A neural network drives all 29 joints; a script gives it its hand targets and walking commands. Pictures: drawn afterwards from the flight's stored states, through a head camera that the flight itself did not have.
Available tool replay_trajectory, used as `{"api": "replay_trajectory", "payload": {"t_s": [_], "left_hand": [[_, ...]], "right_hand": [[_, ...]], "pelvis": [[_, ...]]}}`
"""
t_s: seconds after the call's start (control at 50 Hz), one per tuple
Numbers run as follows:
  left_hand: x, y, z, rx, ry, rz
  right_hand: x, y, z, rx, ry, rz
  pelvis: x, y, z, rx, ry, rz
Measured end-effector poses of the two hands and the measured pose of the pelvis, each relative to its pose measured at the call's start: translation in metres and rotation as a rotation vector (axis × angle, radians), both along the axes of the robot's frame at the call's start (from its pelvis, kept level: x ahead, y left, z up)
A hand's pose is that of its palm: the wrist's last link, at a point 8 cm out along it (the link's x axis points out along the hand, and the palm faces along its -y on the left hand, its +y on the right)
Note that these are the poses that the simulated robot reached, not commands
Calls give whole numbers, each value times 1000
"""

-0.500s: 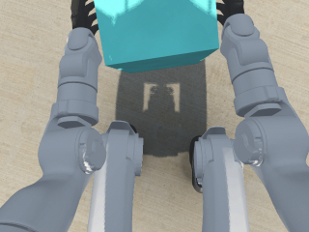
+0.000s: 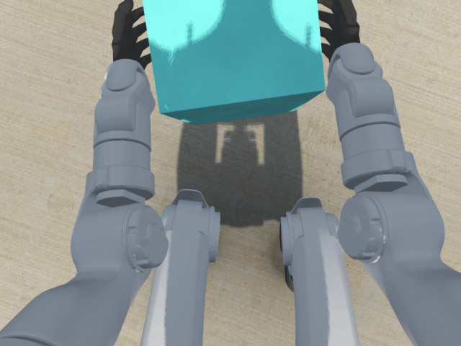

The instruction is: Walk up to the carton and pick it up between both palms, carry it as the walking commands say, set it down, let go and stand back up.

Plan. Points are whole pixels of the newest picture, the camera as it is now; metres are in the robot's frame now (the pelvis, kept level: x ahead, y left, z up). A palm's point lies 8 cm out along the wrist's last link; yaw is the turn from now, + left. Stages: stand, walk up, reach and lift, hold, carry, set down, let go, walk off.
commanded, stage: reach and lift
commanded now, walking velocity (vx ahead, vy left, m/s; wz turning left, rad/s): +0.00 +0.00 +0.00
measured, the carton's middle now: (234, 52) +0.55 +0.05 -0.18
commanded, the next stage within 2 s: none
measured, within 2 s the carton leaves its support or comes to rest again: neither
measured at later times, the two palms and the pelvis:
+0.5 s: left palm (105, 55) +0.48 +0.19 -0.03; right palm (368, 35) +0.52 -0.10 -0.03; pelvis +0.00 +0.00 +0.05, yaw +0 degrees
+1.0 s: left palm (69, 44) +0.47 +0.19 +0.04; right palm (406, 21) +0.50 -0.11 +0.04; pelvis +0.01 +0.00 +0.10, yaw +0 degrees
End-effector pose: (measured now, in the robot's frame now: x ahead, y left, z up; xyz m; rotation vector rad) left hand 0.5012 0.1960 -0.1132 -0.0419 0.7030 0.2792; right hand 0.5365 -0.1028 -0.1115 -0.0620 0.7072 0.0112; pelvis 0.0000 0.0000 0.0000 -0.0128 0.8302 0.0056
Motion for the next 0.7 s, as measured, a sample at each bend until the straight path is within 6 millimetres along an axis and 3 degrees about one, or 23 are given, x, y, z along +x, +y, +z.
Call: {"api": "replay_trajectory", "payload": {"t_s": [0.7], "left_hand": [[-25, -1, 106, -6, -2, 5]], "right_hand": [[-24, -1, 107, 14, -1, -11]], "pelvis": [[3, -1, 67, 3, -19, -3]]}}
